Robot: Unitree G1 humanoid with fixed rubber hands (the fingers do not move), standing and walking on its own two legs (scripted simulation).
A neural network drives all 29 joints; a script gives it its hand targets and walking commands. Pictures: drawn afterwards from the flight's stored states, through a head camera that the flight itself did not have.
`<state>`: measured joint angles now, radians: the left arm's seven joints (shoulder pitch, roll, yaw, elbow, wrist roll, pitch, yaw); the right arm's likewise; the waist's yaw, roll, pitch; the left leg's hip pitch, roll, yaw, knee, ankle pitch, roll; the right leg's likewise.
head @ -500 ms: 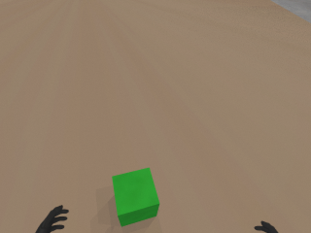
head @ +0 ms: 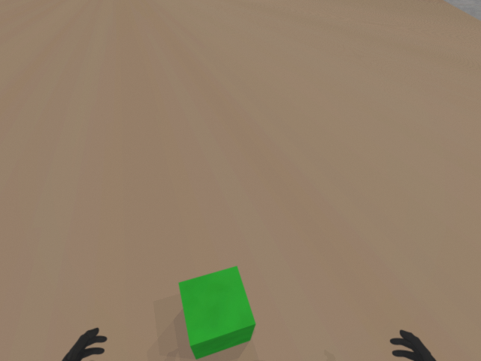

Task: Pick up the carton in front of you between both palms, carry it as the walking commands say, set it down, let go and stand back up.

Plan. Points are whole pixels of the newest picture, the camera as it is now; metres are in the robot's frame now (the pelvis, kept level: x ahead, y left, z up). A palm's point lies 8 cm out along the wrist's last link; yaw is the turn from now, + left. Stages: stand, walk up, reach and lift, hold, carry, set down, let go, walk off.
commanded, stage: stand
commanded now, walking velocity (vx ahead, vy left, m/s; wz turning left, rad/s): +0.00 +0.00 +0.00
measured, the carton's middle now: (216, 313) +0.37 +0.07 -0.65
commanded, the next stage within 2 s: none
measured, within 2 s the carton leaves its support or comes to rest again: neither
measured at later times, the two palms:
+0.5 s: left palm out of the picture +0.07 +0.29 -0.11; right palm out of the picture +0.07 -0.32 -0.08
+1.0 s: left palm out of the picture +0.05 +0.30 -0.11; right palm out of the picture +0.06 -0.33 -0.09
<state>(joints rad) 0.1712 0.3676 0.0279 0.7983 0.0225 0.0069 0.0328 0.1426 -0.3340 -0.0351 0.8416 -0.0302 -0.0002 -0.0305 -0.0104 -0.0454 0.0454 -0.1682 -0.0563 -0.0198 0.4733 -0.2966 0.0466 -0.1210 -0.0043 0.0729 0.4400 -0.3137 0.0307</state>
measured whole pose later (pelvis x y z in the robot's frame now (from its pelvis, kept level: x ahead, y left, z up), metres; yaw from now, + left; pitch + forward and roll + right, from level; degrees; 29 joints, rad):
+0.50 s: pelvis -0.03 -0.01 +0.01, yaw +0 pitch -3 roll +0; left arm 0.16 0.38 0.02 0.92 0.02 -0.01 0.02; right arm 0.13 -0.36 -0.03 0.97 -0.02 0.00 -0.01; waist 0.00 -0.04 0.05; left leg -0.13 -0.04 -0.03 0.41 -0.23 0.03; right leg -0.09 0.01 0.07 0.37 -0.24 0.02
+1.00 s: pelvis -0.03 -0.01 +0.01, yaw +1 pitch -3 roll +0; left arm 0.16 0.40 0.00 0.99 0.02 -0.01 0.02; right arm 0.11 -0.38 -0.01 1.04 -0.01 -0.01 -0.01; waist 0.00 -0.04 0.06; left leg -0.12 -0.04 -0.03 0.36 -0.19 0.03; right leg -0.08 0.01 0.06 0.34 -0.21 0.01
